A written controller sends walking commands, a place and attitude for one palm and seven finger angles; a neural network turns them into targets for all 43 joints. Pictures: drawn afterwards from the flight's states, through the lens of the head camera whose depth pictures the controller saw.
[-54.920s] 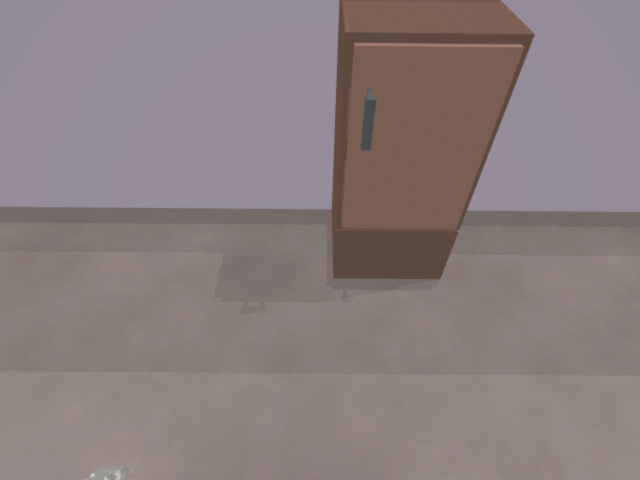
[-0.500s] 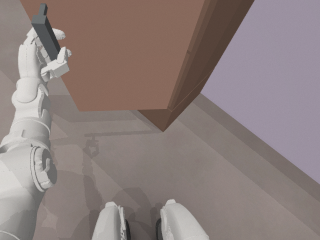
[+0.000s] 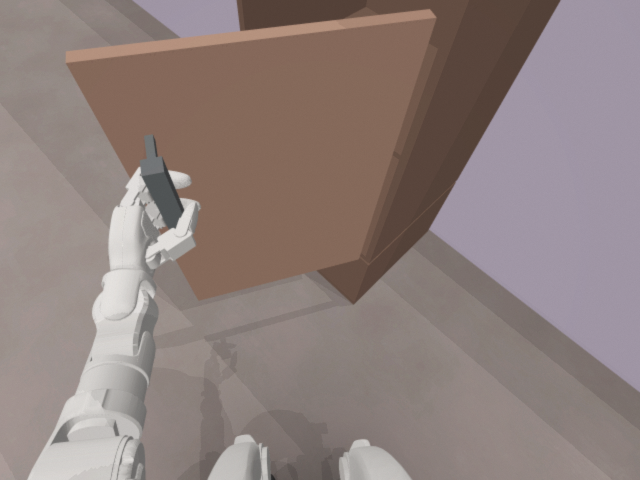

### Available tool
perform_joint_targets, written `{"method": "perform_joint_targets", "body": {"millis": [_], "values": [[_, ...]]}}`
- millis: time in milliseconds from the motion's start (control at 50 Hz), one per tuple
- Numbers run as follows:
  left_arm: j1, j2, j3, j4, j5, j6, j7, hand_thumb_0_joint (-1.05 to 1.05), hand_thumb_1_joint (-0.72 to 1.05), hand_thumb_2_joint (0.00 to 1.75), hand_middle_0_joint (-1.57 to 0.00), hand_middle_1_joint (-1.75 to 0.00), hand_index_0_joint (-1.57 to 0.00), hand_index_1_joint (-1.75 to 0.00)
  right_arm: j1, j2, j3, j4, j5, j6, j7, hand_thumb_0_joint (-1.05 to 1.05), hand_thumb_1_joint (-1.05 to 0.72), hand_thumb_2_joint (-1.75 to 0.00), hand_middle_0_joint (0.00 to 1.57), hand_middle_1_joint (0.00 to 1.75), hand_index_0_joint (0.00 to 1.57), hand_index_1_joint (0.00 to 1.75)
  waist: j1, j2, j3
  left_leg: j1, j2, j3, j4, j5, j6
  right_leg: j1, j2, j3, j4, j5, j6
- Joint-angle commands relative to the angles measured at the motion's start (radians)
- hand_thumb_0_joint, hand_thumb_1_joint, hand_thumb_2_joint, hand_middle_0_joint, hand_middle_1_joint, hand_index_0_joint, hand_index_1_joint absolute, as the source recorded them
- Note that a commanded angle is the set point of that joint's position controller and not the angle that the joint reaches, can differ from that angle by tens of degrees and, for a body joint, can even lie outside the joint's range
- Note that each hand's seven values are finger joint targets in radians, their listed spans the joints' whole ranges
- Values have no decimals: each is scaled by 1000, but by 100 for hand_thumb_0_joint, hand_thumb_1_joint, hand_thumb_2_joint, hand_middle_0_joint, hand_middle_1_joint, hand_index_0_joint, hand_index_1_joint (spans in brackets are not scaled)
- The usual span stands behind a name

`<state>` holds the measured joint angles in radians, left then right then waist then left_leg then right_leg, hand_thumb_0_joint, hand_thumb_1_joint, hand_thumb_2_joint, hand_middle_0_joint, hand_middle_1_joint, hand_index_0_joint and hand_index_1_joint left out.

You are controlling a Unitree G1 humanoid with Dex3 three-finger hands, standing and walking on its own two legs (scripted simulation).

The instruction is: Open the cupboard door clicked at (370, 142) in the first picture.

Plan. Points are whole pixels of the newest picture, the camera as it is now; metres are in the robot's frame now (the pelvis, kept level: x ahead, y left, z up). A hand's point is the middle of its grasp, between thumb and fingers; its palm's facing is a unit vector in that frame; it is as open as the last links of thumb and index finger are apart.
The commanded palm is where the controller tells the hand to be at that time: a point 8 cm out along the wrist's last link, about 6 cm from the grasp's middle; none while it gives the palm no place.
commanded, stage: pull the door open along its arc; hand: left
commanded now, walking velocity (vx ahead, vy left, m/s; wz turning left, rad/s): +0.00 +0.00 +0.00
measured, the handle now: (167, 190) +0.47 +0.18 +0.05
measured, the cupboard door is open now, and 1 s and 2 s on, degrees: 62 93 96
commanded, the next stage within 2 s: open thumb and fingers to let go in 0.62 s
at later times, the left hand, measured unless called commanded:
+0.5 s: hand (253, 305) +0.32 +0.07 +0.04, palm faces +0.43 -0.90 +0.00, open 6.3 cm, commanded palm +0.25 +0.11 +0.04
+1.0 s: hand (284, 327) +0.29 +0.03 +0.03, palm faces +0.40 -0.92 -0.02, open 7.7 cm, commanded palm +0.24 +0.08 +0.04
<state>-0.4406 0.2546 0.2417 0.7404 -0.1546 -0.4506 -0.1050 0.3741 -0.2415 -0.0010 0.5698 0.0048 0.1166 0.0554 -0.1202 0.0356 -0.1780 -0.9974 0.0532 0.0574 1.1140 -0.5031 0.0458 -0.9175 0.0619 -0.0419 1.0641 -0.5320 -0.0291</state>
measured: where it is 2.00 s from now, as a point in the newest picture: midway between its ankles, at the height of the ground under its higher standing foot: outside the picture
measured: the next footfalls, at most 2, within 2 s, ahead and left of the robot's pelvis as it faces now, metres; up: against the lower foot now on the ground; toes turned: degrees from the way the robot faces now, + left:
none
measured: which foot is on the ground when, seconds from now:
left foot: down 0.00-1.00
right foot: down 0.00-1.00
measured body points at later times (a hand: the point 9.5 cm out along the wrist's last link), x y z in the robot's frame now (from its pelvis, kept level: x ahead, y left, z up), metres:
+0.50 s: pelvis -0.01 -0.04 +0.00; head +0.05 -0.04 +0.45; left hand +0.29 +0.12 +0.04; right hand +0.16 -0.24 -0.11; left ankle +0.01 +0.09 -0.66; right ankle -0.02 -0.11 -0.66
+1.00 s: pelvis -0.01 -0.06 +0.00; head +0.04 -0.07 +0.45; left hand +0.26 +0.08 +0.04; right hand +0.18 -0.26 -0.11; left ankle +0.01 +0.09 -0.66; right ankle -0.02 -0.11 -0.66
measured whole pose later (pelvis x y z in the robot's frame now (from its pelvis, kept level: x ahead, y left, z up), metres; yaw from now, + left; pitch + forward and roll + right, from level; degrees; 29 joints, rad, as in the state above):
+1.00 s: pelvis -0.01 -0.06 +0.00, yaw +6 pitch +16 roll +1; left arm 0.01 -0.11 -0.19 0.35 0.08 -0.38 0.54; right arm 0.18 -0.18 -0.01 0.60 -0.08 -0.03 0.03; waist -0.01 0.03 -0.19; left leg -0.91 0.00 -0.01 1.08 -0.46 -0.03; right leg -0.83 0.02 -0.12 1.12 -0.58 -0.10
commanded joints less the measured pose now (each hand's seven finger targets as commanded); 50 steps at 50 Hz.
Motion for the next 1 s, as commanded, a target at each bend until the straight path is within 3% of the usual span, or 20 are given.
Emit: {"method": "perform_joint_targets", "body": {"millis": [0, 40, 80, 120, 160, 200, 300, 380, 460, 520, 620, 680, 700, 760, 820, 860, 940, 980], "values": [[12, 81, 76, -339, -29, -74, 230, 0, 90, 90, -40, -135, -40, -135, 10, -130, -50, -117, -13, -54, -6, 0, -90, -90, 20, 30, 20, 30, 119, 8, -351, 333, -36, -64, -128, 507, -37, 226, 0, -6, -89, 521, 10], [54, 36, 58, -378, 11, -76, 330, 0, 90, 90, -40, -135, -40, -135, -10, -118, -51, -120, -27, -55, -1, 0, -90, -90, 20, 30, 20, 30, 123, -25, -330, 318, -37, -61, -124, 493, -38, 232, -8, -3, -85, 520, 9], [49, 0, 18, -435, 70, -89, 418, 0, 90, 90, -40, -135, -40, -135, -32, -105, -51, -120, -43, -58, 1, 0, -90, -90, 20, 30, 20, 30, 123, -13, -336, 317, -41, -64, -111, 487, -38, 230, -15, 5, -70, 523, 7], [84, -67, -55, -455, 127, -95, 478, 0, 90, 90, -40, -135, -40, -135, -55, -96, -51, -122, -54, -57, 5, 0, -90, -90, 20, 30, 20, 30, 119, -11, -330, 324, -41, -66, -105, 468, -40, 218, -22, 6, -66, 509, 3], [96, -98, -91, -467, 162, -94, 531, 0, 90, 90, -40, -135, -40, -135, -79, -90, -51, -125, -62, -59, 4, 0, -90, -90, 20, 30, 20, 30, 112, -63, -322, 303, -46, -68, -97, 426, -33, 223, -23, 12, -75, 492, 4], [95, -159, -146, -485, 188, -89, 575, 0, 90, 90, -40, -135, -40, -135, -112, -79, -52, -125, -66, -62, 1, 0, -90, -90, 20, 30, 20, 30, 112, -46, -322, 305, -52, -63, -99, 392, -33, 227, -31, 17, -84, 476, 5], [106, -255, -227, -492, 209, -59, 662, 0, 90, 90, -40, -135, -40, -135, -166, -58, -45, -118, -75, -80, -10, 0, -90, -90, 20, 30, 20, 30, 100, -86, -301, 282, -62, -61, -101, 306, -28, 248, -43, 36, -128, 422, 12], [129, -290, -294, -510, 241, -50, 668, 0, 90, 90, -40, -135, -40, -135, -188, -46, -39, -112, -80, -96, -18, 0, -90, -90, 20, 30, 20, 30, 91, -83, -283, 267, -66, -60, -102, 263, -27, 267, -64, 69, -162, 416, 19], [214, -354, -363, -538, 233, -42, 648, 0, 90, 90, -40, -135, -40, -135, -191, -39, -37, -119, -80, -121, -18, 0, -90, -90, 20, 30, 20, 30, 89, -130, -285, 250, -68, -68, -104, 257, -30, 317, -85, 95, -181, 488, 33], [287, -397, -411, -568, 229, -35, 638, 0, 90, 90, -40, -135, -40, -135, -205, -33, -35, -122, -78, -139, -15, 0, -90, -90, 20, 30, 20, 30, 93, -120, -272, 244, -72, -69, -107, 243, -34, 325, -99, 106, -191, 503, 37], [420, -457, -494, -641, 271, -19, 638, 0, 90, 90, -40, -135, -40, -135, -216, -22, -31, -138, -78, -175, -14, 0, -90, -90, 20, 30, 20, 30, 93, -134, -248, 241, -74, -76, -106, 229, -35, 313, -107, 110, -198, 480, 33], [324, -419, -470, -652, 279, -13, 662, 0, 90, 90, -40, -135, -40, -135, -222, -24, -28, -126, -80, -187, -26, 0, -90, -90, 20, 30, 20, 30, 76, -136, -215, 206, -76, -81, -83, 187, -35, 276, -120, 142, -218, 396, 38], [233, -387, -440, -637, 273, -16, 675, 0, 90, 90, -40, -135, -40, -135, -226, -25, -26, -109, -80, -188, -32, 0, -90, -90, 20, 30, 20, 30, 60, -148, -192, 184, -76, -85, -70, 164, -36, 260, -128, 162, -230, 356, 43], [246, -376, -409, -614, 260, -20, 683, 0, 69, 81, -38, -133, -38, -133, -237, -20, -28, -105, -81, -196, -41, 0, -90, -90, 20, 30, 20, 30, 80, -160, -221, 165, -81, -86, -61, 157, -36, 284, -134, 184, -238, 331, 44], [254, -403, -427, -610, 259, -17, 674, 0, 48, 72, -37, -130, -37, -130, -232, -21, -31, -102, -78, -195, -37, 0, -90, -90, 20, 30, 20, 30, 86, -134, -257, 190, -80, -83, -69, 188, -37, 299, -133, 166, -214, 400, 42], [269, -407, -428, -611, 256, -9, 668, 0, 34, 66, -36, -129, -36, -129, -223, -24, -33, -108, -80, -193, -36, 0, -90, -90, 20, 30, 20, 30, 91, -149, -278, 196, -81, -84, -72, 210, -36, 321, -130, 154, -202, 459, 44], [270, -411, -432, -620, 247, -6, 659, 0, 6, 54, -34, -126, -34, -126, -223, -24, -32, -112, -77, -189, -35, 0, -90, -90, 20, 30, 20, 30, 87, -164, -268, 195, -79, -85, -74, 211, -37, 325, -132, 152, -200, 486, 50], [288, -419, -439, -623, 249, -6, 655, 0, -8, 48, -33, -124, -33, -124, -223, -24, -31, -114, -77, -188, -33, 0, -90, -90, 20, 30, 20, 30, 90, -143, -267, 203, -79, -84, -75, 223, -36, 316, -128, 141, -191, 501, 45]]}}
